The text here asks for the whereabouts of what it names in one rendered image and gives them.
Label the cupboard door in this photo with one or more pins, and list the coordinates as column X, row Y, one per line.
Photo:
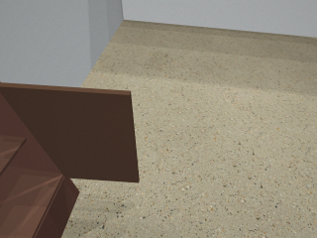
column 89, row 133

